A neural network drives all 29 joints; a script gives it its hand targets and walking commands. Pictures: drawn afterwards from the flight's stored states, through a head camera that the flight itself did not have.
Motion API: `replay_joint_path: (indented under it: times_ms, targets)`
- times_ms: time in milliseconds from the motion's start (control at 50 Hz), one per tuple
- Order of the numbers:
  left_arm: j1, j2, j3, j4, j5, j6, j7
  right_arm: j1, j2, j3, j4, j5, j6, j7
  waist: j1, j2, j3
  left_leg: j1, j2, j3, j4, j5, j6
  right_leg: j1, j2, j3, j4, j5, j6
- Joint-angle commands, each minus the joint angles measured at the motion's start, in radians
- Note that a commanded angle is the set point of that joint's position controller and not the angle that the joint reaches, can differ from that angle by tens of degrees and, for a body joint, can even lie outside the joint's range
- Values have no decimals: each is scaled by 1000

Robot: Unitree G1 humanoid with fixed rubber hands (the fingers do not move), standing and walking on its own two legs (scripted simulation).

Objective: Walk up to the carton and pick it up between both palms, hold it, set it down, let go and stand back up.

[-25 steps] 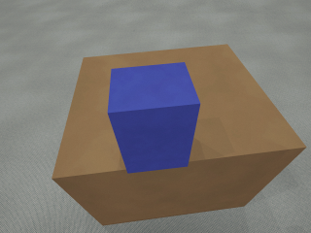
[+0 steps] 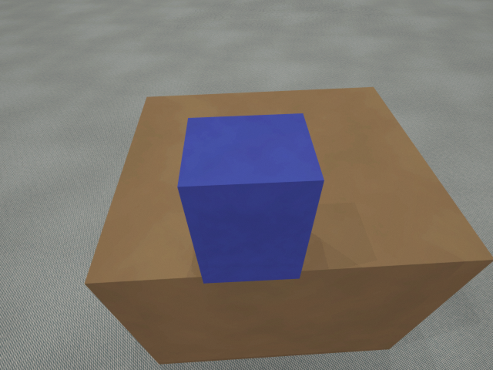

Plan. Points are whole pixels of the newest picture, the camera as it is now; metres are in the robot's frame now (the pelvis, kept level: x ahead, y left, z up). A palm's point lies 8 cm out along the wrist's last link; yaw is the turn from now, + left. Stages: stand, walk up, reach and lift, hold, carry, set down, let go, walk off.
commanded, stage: walk up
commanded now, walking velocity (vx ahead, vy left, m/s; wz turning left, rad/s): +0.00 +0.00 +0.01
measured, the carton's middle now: (248, 205) +0.41 +0.01 +0.04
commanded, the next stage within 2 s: stand in 1.18 s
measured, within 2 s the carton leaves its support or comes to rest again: neither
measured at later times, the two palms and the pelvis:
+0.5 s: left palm out of the picture -0.05 +0.23 -0.15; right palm out of the picture -0.08 -0.17 -0.15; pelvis -0.02 +0.02 +0.00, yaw -1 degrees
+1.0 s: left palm out of the picture -0.07 +0.23 -0.15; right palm out of the picture -0.07 -0.17 -0.15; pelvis -0.03 +0.03 +0.00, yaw -1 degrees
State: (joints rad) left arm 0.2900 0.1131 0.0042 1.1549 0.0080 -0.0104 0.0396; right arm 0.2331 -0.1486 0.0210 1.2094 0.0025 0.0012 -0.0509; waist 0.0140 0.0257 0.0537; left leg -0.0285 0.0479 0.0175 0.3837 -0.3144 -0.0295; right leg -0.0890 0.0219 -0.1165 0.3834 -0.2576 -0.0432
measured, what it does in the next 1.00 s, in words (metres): stands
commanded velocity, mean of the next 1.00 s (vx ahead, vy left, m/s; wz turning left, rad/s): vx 0.00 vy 0.00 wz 0.01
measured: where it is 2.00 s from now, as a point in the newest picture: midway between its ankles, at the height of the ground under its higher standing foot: outside the picture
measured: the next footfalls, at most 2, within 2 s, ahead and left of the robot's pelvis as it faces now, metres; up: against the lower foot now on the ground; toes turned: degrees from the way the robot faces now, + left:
none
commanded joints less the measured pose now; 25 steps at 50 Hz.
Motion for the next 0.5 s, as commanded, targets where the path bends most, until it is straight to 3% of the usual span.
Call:
replay_joint_path:
  times_ms: [0, 40, 80, 120, 140, 160, 180, 200, 220, 260, 300, 320, 340, 400, 440, 460, 480]
  targets:
    - [57, 99, 15, -9, 2, -7, 4, 120, -64, -4, 16, 1, -6, 0, -17, 6, 43, -100, 73, -51, -61, 325, 39, 29, -141, 135, -58, 373, -12]
    - [88, 75, 9, 6, 2, -4, -1, 94, -79, -10, 0, 0, -9, 1, -6, -37, 38, -78, 72, -49, -62, 245, 42, 4, -128, 128, -84, 255, 2]
    - [98, 94, 6, 17, -5, -6, 0, 104, -61, -5, 8, -1, -7, 3, -18, -3, 8, -57, 65, -47, -72, 210, 40, 10, -129, 140, -90, 185, 0]
    - [78, 76, 4, 18, 0, -8, 0, 107, -68, -2, 3, -1, -10, 0, -12, -27, 80, -94, 83, -61, -77, 250, 43, -17, -133, 137, -89, 232, 11]
    - [85, 72, 1, 20, 0, -8, 0, 121, -85, -6, -2, -1, -13, 0, -20, -9, 61, -89, 78, -57, -79, 274, 40, -8, -133, 142, -78, 259, 16]
    - [67, 84, 7, 10, 2, -7, 3, 162, -51, -1, 11, -2, -14, 1, -26, -48, 61, -102, 82, -59, -89, 277, 41, 15, -123, 126, -66, 242, 9]
    - [83, 84, 8, 19, 3, -5, 3, 158, -71, 3, 6, -6, -16, 2, -24, -43, 43, -89, 83, -54, -81, 290, 42, 16, -127, 131, -70, 260, 6]
    - [85, 77, 7, 12, 1, -5, 1, 148, -64, 2, 16, -3, -18, 1, -13, 5, 49, -125, 80, -61, -81, 293, 48, 45, -138, 128, -76, 267, 6]
    - [111, 96, 9, 29, 1, -1, 2, 147, -60, 7, 4, -1, -22, 4, -5, -20, 40, -113, 78, -60, -97, 258, 52, 30, -130, 126, -75, 214, 5]
    - [98, 62, 1, 34, -5, 6, 3, 143, -28, 15, 2, 2, -22, 5, -7, 42, 97, -163, 68, -61, -112, 212, 45, 7, -128, 137, -74, 173, 13]
    - [86, 83, 3, 21, 0, 10, 2, 157, -35, 14, -1, -1, -22, 2, 1, 8, 113, -168, 78, -70, -114, 276, 52, -1, -128, 129, -61, 207, 17]
    - [103, 67, 0, 26, -4, 10, 0, 153, -60, 7, -18, -5, -24, 3, 2, 19, 74, -149, 75, -63, -104, 274, 55, 4, -128, 133, -62, 209, 20]
    - [93, 76, -2, 33, -1, 12, 2, 154, -38, 10, -16, 0, -22, 3, -1, -37, 102, -151, 71, -62, -102, 267, 44, -15, -124, 130, -63, 214, 13]
    - [94, 65, -2, 35, -9, 10, -2, 178, -54, 4, -6, -2, -30, 3, 8, -4, 42, -150, 59, -63, -110, 209, 53, 15, -123, 133, -69, 159, 21]
    - [77, 84, -2, 28, -11, 4, 2, 203, -22, 9, -9, -3, -28, 3, -14, -26, 44, -120, 67, -61, -89, 264, 52, -18, -129, 147, -57, 206, 9]
    - [85, 85, 4, 34, -12, 3, 1, 203, -29, 10, -15, -11, -30, 2, -1, -27, 25, -108, 74, -70, -95, 297, 56, -15, -123, 131, -57, 195, 13]
    - [83, 84, -5, 31, -7, 0, -1, 199, -35, 6, -20, -4, -29, 4, -1, 15, 50, -133, 72, -59, -93, 266, 56, -17, -131, 135, -68, 193, 11]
